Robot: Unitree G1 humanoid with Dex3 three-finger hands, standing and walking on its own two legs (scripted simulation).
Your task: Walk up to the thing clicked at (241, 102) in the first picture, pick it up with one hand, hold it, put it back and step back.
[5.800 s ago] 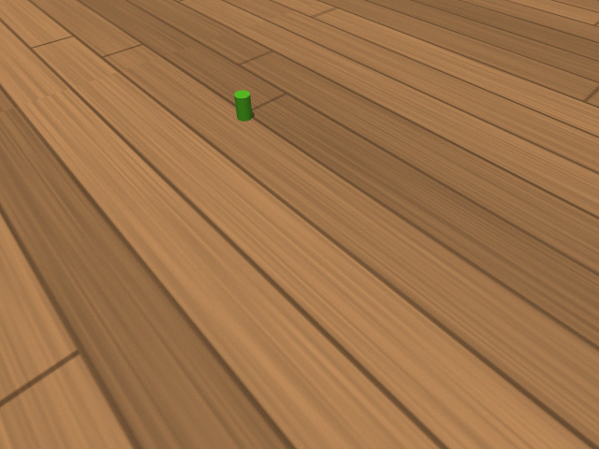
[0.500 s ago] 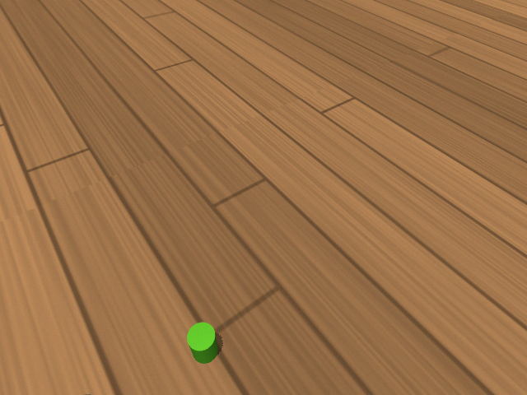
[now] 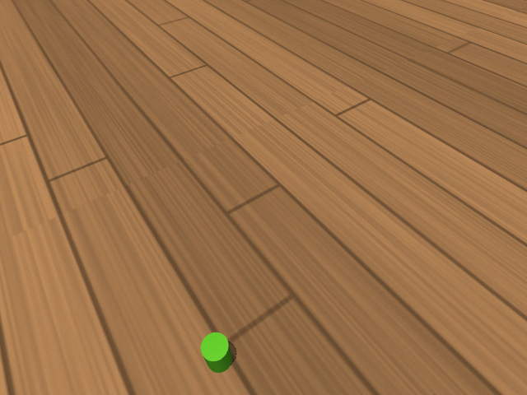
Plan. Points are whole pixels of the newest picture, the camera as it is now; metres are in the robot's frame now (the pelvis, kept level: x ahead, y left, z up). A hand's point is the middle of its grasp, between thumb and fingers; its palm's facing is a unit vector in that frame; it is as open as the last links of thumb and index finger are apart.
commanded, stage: walk up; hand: left
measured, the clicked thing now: (217, 353) +0.37 +0.19 -0.71
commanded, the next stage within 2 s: stand in 0.94 s
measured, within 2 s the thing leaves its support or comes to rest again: neither
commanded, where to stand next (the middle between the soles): +0.04 +0.00 m, yaw -1 degrees
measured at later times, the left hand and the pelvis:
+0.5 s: hand out of the picture +0.10 +0.25 -0.15, palm faces -0.04 -0.95 -0.32, open 7.4 cm; pelvis +0.01 +0.00 +0.00, yaw -1 degrees
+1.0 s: hand out of the picture +0.09 +0.25 -0.15, palm faces -0.02 -0.94 -0.33, open 7.4 cm; pelvis +0.01 +0.00 +0.00, yaw -1 degrees
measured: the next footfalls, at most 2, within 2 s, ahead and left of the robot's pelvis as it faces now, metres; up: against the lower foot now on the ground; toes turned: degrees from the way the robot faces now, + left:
none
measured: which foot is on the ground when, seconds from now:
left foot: down 0.00-1.00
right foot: down 0.00-1.00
